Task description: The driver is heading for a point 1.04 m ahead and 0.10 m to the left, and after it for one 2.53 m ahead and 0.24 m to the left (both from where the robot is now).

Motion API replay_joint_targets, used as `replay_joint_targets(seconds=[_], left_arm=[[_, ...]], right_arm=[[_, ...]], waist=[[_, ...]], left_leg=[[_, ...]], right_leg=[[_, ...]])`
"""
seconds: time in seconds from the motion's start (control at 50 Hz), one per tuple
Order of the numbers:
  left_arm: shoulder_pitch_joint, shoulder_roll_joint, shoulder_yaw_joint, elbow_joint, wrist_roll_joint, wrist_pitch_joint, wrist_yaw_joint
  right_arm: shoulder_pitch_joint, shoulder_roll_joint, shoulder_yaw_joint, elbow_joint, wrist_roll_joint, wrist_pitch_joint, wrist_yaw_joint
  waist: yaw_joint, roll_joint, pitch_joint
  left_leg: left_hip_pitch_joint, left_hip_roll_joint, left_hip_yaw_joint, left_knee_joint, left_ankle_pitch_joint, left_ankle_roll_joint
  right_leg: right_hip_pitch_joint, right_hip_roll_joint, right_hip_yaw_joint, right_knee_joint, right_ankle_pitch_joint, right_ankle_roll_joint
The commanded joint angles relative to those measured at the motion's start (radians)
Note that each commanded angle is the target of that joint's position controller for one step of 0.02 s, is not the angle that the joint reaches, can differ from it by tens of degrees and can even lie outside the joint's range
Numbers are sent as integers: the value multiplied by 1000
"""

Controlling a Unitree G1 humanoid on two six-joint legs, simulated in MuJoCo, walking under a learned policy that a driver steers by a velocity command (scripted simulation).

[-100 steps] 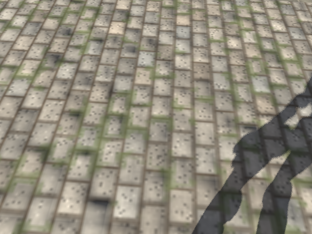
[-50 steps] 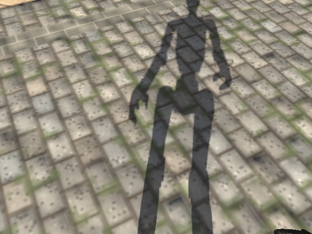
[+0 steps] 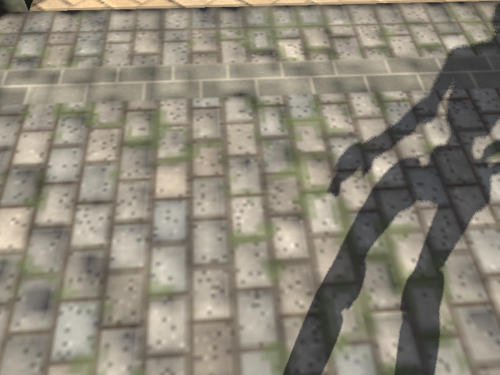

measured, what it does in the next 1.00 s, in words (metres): walks ahead, turning left: right foot, then left foot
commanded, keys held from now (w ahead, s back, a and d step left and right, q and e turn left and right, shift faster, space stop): w+q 0.38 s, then w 0.62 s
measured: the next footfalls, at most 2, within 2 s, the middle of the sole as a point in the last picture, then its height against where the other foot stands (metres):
right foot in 0.38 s outside the picture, level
left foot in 0.88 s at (178, 317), level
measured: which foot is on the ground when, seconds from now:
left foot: down 0.00-0.40, up 0.42-0.86, down 0.88-1.00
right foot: up 0.00-0.36, down 0.38-0.88, up 0.90-1.00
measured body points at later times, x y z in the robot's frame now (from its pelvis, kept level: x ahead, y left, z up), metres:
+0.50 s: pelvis +0.28 -0.03 +0.01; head +0.31 -0.03 +0.46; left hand +0.39 +0.27 -0.08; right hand +0.43 -0.29 -0.11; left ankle +0.13 +0.06 -0.64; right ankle +0.37 -0.12 -0.72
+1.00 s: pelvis +0.51 +0.10 +0.01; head +0.54 +0.13 +0.46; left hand +0.47 +0.38 -0.12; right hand +0.76 -0.08 -0.07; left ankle +0.54 +0.20 -0.72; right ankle +0.47 -0.08 -0.64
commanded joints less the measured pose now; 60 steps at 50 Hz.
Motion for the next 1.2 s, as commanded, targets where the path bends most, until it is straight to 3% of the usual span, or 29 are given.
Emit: replay_joint_targets(seconds=[0.02, 0.08, 0.18, 0.28, 0.34, 0.36, 0.38, 0.4, 0.42, 0.44, 0.46, 0.48, 0.5, 0.54, 0.62, 0.68, 0.8, 0.84, 0.86, 0.88, 0.9, 0.92, 0.94, 0.96, 0.98, 1.0, 1.08, 1.14, 1.2], left_arm=[[-17, 134, 31, -95, 23, -24, 7], [-26, 101, 26, -101, 34, 3, 8], [-204, 52, 4, -146, 31, 0, -3], [-313, 75, 6, -181, 12, -21, -30], [-264, 106, 21, -175, 8, -34, -35], [-192, 117, 31, -156, 9, -38, -31], [-87, 148, 46, -138, 21, -43, -24], [75, 205, 59, -122, 35, -42, -16], [144, 260, 74, -76, 41, -29, -26], [122, 158, 51, -89, 13, -25, -33], [85, 104, 36, -92, 11, -19, -29], [39, 93, 27, -97, 21, -11, -29], [13, 78, 21, -89, 26, -7, -29], [1, 61, 13, -77, 31, -12, -26], [26, 115, 25, -41, 11, -15, -22], [47, 141, 28, -21, 4, -4, -18], [135, 173, 31, 35, -14, 23, -17], [122, 190, 35, 43, -16, 34, -12], [115, 183, 31, 44, -18, 38, -9], [117, 151, 17, 39, -7, 38, -6], [165, 65, -14, 1, 17, 24, -7], [203, 38, -27, 3, 13, 5, -10], [126, 133, -1, -6, -13, -4, -17], [59, 145, 3, -25, -20, -8, -20], [30, 134, 2, -25, -7, -6, -16], [35, 125, 6, -22, 4, 2, -15], [42, 73, -1, -16, 11, 36, -10], [-60, 57, -7, -45, 19, 34, -12], [-165, 35, -18, -70, 13, 22, -25]], right_arm=[[43, -119, -31, -72, -17, -21, -13], [52, -132, -36, -68, -13, -29, -28], [129, -148, -42, -35, 1, -21, -54], [201, -150, -44, -2, 9, -7, -61], [192, -150, -47, -2, 7, 3, -65], [175, -137, -43, -9, 7, 6, -65], [164, -99, -30, -20, 3, 4, -62], [173, -42, -7, -40, -19, 0, -61], [323, -4, 5, -58, 17, -9, -62], [313, -103, -10, -19, 24, -11, -64], [203, -144, -21, -28, 16, -9, -62], [141, -131, -19, -41, 4, -8, -63], [96, -118, -20, -56, -6, -13, -59], [108, -82, -15, -58, 1, -14, -48], [34, -33, 7, -81, -13, -16, -41], [-55, -16, 20, -95, -10, -29, -29], [-188, -43, 15, -137, 4, -39, -8], [-135, -69, 2, -128, 0, -41, -6], [-36, -97, -16, -97, -7, -40, -11], [116, -147, -40, -56, -12, -37, -21], [258, -247, -62, -42, -34, -30, -33], [291, -244, -57, -27, -20, -27, -27], [249, -173, -34, -28, -11, -29, -24], [180, -145, -23, -34, -7, -31, -22], [122, -119, -14, -38, -14, -33, -18], [81, -96, -7, -41, -21, -37, -14], [63, -101, -12, -11, -19, -63, -16], [105, -117, -17, 23, -18, -62, -29], [150, -137, -20, 53, -12, -54, -38]], waist=[[-8, 58, -139], [6, 47, -119], [-57, 72, -72], [-95, 93, -51], [-60, 136, -62], [-19, 144, -86], [34, 125, -168], [91, 5, -318], [16, -359, -404], [41, -227, -313], [65, -129, -190], [49, -57, -126], [35, -46, -73], [-1, -94, -69], [2, -77, -54], [32, -68, -44], [62, -84, -15], [11, -90, -41], [-44, -76, -100], [-113, -51, -201], [-132, 137, -363], [-117, 284, -441], [-126, 187, -315], [-104, 146, -200], [-76, 92, -139], [-42, 94, -100], [7, 92, -74], [-18, 61, -43], [-57, 58, -20]], left_leg=[[323, 261, -431, -336, 105, 193], [228, 228, -352, -372, 242, 207], [204, 163, -278, -361, 189, 146], [265, 191, -368, -290, 106, 125], [320, 210, -446, -206, 138, 102], [311, 187, -445, -155, 177, 84], [266, 134, -404, -17, 213, 51], [136, 68, -304, 266, 43, 10], [-216, -50, -206, 559, -397, -52], [-327, 24, -239, 674, -368, -64], [-350, 52, -215, 695, -273, -70], [-321, 81, -181, 675, -210, -73], [-308, 104, -176, 623, -168, -74], [-235, 136, -153, 544, -135, -73], [-246, 166, -95, 348, -50, -93], [-194, 159, -61, 157, 109, -95], [-116, 116, -30, -37, 142, -66], [-10, 90, -6, -92, 106, -34], [144, 63, 18, -124, 113, -10], [376, 96, -16, -111, 126, 24], [742, 355, -374, -101, 89, 143], [831, 459, -720, -251, -79, 228], [741, 426, -655, -284, -182, 190], [608, 390, -523, -305, -139, 162], [486, 347, -432, -333, -58, 148], [390, 313, -366, -367, 23, 140], [269, 277, -234, -451, 189, 156], [290, 262, -166, -466, 252, 143], [300, 241, -110, -473, 234, 116]], right_leg=[[-295, -67, 76, -38, 106, -14], [-258, -49, 52, -152, 177, 22], [-241, 13, 46, -503, 464, 51], [-170, 62, 61, -688, 489, 31], [-85, 75, 63, -734, 365, -5], [15, 82, 43, -775, 366, -27], [204, 32, 71, -777, 372, -67], [467, -144, 243, -754, 336, -130], [730, -328, 720, -863, 91, -286], [680, -323, 761, -912, -112, -266], [562, -278, 604, -922, -81, -228], [445, -237, 492, -936, 41, -213], [358, -203, 416, -957, 148, -217], [278, -159, 315, -996, 258, -216], [251, -162, 212, -1053, 399, -251], [242, -132, 119, -1064, 441, -227], [327, -177, 95, -1016, 471, -191], [352, -182, 79, -938, 607, -167], [334, -148, 37, -818, 748, -145], [240, -98, -8, -620, 741, -110], [-89, 7, -68, -238, 407, -44], [-303, 101, 36, -35, -162, -28], [-410, 40, 82, 53, -130, -38], [-430, -3, 54, 34, -32, -48], [-395, -34, 40, -12, 47, -44], [-343, -60, 46, -62, 105, -37], [-281, -75, 41, -160, 229, -1], [-325, -71, 40, -333, 384, 14], [-284, -41, 14, -519, 522, 7]])
Keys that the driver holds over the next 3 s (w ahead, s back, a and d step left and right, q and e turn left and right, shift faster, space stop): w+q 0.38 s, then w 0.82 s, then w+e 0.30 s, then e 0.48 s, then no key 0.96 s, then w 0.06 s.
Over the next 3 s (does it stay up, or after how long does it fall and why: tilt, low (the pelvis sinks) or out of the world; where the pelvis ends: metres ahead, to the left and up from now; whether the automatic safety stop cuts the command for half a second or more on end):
stays up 1.03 0.16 0.01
